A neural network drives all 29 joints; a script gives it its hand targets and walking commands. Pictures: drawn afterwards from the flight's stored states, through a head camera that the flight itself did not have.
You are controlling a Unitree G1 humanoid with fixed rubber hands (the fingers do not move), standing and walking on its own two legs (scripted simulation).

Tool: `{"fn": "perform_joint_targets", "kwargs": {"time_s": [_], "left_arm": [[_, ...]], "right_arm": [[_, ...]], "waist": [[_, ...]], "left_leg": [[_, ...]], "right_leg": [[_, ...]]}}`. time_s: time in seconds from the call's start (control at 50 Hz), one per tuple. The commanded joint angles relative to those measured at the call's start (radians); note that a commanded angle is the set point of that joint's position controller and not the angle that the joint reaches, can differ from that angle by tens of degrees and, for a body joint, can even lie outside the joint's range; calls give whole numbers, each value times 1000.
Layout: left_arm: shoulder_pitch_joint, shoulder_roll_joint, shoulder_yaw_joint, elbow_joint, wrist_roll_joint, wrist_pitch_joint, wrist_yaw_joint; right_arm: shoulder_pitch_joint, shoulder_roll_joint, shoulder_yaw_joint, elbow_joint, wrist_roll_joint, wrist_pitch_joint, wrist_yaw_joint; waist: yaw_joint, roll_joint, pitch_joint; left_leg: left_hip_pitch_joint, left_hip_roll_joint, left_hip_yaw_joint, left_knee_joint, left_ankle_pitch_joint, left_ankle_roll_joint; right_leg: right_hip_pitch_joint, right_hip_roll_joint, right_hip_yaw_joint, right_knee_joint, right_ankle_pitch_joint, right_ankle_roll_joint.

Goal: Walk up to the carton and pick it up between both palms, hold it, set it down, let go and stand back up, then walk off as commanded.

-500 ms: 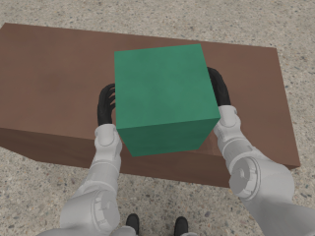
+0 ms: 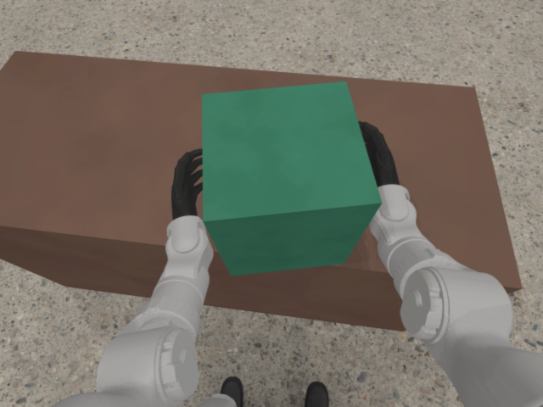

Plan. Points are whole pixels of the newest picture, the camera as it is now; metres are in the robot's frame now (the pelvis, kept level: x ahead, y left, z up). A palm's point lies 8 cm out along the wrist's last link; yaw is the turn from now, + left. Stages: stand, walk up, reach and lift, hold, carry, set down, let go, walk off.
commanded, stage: reach and lift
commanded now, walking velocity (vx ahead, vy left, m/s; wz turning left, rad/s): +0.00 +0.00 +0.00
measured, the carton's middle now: (282, 189) +0.43 +0.03 -0.01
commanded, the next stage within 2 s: none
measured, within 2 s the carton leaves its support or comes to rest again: leaves its support in 0.24 s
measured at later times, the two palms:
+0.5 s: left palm (161, 189) +0.36 +0.19 +0.07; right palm (389, 160) +0.42 -0.10 +0.10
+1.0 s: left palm (142, 156) +0.36 +0.18 +0.16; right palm (422, 157) +0.38 -0.12 +0.17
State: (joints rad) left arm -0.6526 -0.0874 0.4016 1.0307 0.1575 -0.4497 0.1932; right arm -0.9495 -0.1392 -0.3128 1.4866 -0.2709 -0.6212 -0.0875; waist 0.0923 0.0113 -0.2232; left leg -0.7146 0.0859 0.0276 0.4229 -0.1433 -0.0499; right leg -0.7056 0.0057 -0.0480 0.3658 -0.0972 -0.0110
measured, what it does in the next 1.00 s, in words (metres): stands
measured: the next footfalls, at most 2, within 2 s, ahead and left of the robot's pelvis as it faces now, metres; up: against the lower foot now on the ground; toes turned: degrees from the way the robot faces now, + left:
none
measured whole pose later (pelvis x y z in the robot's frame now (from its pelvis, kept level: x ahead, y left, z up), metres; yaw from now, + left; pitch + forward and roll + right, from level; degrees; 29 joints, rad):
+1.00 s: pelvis -0.01 +0.02 +0.02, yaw +3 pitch -5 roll -1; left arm -0.63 -0.05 0.32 0.53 0.29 0.35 0.06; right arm -0.76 -0.03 -0.18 0.92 0.06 0.10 -0.13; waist -0.04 -0.07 -0.03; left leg -0.09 0.04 0.00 0.34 -0.17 -0.03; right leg -0.05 -0.02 -0.05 0.27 -0.12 0.02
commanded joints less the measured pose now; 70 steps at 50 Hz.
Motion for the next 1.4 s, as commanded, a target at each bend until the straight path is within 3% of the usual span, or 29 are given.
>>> {"fn": "perform_joint_targets", "kwargs": {"time_s": [0.0,0.04,0.14,0.18,0.2,0.22,0.26,0.28,0.3,0.36,0.42,0.44,0.5,0.54,0.64,0.68,0.72,0.78,0.9,0.98,1.0,1.04,1.06,1.16,1.2,1.26,1.28,1.34,1.38], "left_arm": [[-604,-560,-411,-95,32,-51,-118],[-588,-575,-451,-99,21,-44,-117],[-548,-597,-470,-113,-4,-17,-136],[-606,-603,-509,-219,-35,-10,-126],[-634,-620,-521,-268,-19,-8,-117],[-648,-620,-547,-274,-32,-2,-124],[-667,-638,-569,-313,-54,14,-116],[-682,-612,-612,-343,-89,37,-124],[-747,-618,-637,-384,-96,41,-119],[-761,-616,-685,-464,-120,96,-123],[-766,-518,-581,-363,-63,199,-149],[-831,-507,-586,-445,-91,223,-151],[-856,-504,-533,-403,-90,303,-152],[-908,-562,-547,-463,-73,370,-157],[-797,-534,-402,-358,21,577,-199],[-791,-540,-402,-444,30,612,-218],[-783,-547,-403,-466,34,636,-226],[-760,-596,-459,-560,23,671,-220],[-631,-528,-425,-566,82,767,-258],[-630,-551,-527,-698,46,807,-267],[-693,-599,-570,-685,24,810,-265],[-645,-578,-575,-708,14,824,-266],[-633,-578,-636,-790,-8,828,-276],[-610,-544,-590,-763,15,859,-292],[-580,-510,-512,-675,55,895,-317],[-572,-530,-512,-745,49,915,-336],[-613,-544,-560,-792,25,910,-337],[-590,-571,-642,-925,-4,908,-327],[-558,-555,-664,-962,-6,916,-323]], "right_arm": [[-396,600,298,-49,-45,-16,126],[-363,626,322,-54,-13,11,104],[-366,708,470,-231,86,57,87],[-361,720,499,-270,100,85,88],[-343,737,521,-272,107,107,87],[-327,738,513,-318,125,113,74],[-374,773,566,-397,166,138,75],[-298,801,589,-415,180,174,59],[-306,807,561,-422,171,181,64],[-311,851,632,-549,234,262,41],[-327,792,588,-551,229,376,34],[-282,810,568,-506,247,425,34],[-429,812,581,-613,304,500,57],[-439,787,483,-621,294,538,53],[-429,731,340,-551,283,654,71],[-436,750,365,-612,300,669,81],[-438,724,324,-635,285,673,86],[-453,734,356,-680,318,662,94],[-405,651,381,-709,333,681,97],[-485,683,468,-888,384,671,84],[-505,685,461,-874,381,676,79],[-499,703,497,-933,408,684,76],[-535,736,558,-1090,447,669,63],[-406,721,538,-996,409,746,39],[-393,689,489,-927,370,762,42],[-377,682,485,-965,370,761,46],[-369,669,475,-955,375,759,39],[-414,684,558,-1124,443,732,24],[-333,679,572,-1132,448,740,17]], "waist": [[-24,-78,-763],[-48,-5,-721],[-45,-92,-744],[-43,-65,-774],[-51,-13,-747],[-103,5,-743],[-54,-6,-790],[-89,-39,-734],[-121,24,-765],[-132,18,-714],[-123,-11,-499],[-131,-20,-461],[-52,-42,-467],[-123,8,-440],[-129,6,-142],[-113,-8,-182],[-144,-7,-167],[-134,66,-288],[-121,53,-83],[-131,4,-157],[-174,31,-170],[-159,-5,-179],[-165,28,-292],[-178,0,-171],[-163,4,-43],[-186,18,-101],[-223,36,-129],[-205,82,-230],[-236,97,-226]], "left_leg": [[233,-87,47,46,316,0],[243,-90,32,61,375,-22],[239,-97,5,74,384,-8],[252,-97,-7,59,386,-14],[282,-98,-11,55,415,-32],[337,-101,-24,67,414,-37],[349,-103,-16,77,422,-36],[330,-108,-23,67,399,-24],[349,-102,-40,71,373,-34],[427,-109,-42,66,360,-33],[332,-121,-42,-30,114,4],[383,-122,-37,-55,51,16],[425,-119,-8,-83,42,31],[474,-117,-20,-85,22,17],[527,-116,-5,-150,-72,28],[586,-120,3,-145,6,31],[594,-123,6,-150,43,15],[713,-118,-1,-115,178,-10],[716,-111,5,-137,165,-6],[725,-114,-6,-120,171,11],[741,-107,-25,-107,149,-3],[704,-114,-14,-113,146,17],[732,-125,-11,-76,239,5],[687,-126,-17,-117,125,14],[649,-118,-10,-162,-39,26],[691,-126,-1,-164,49,14],[733,-120,-15,-149,110,0],[806,-125,-26,-73,378,-25],[861,-121,-41,-46,486,-37]], "right_leg": [[592,54,-15,108,563,24],[603,45,-16,124,631,34],[691,54,-3,139,735,58],[708,55,-3,149,749,58],[696,58,-5,155,752,51],[674,52,-10,120,690,43],[678,52,-17,133,712,61],[683,54,-12,115,689,64],[652,58,-25,118,642,66],[654,61,-19,89,544,54],[662,45,-16,21,274,53],[625,36,-22,-10,163,61],[642,23,1,-14,120,55],[659,18,3,-44,58,43],[642,20,0,-135,-140,24],[690,28,6,-117,-63,30],[718,41,-13,-112,-18,42],[708,59,-26,-112,62,19],[714,53,-37,-129,41,14],[767,57,-42,-117,66,35],[733,59,-43,-128,24,26],[736,55,-32,-131,47,29],[803,47,-26,-108,157,40],[761,47,-29,-117,51,48],[711,36,-35,-132,-92,41],[774,41,-40,-125,-14,45],[767,44,-48,-119,26,36],[807,62,-49,-86,204,38],[791,68,-53,-98,242,33]]}}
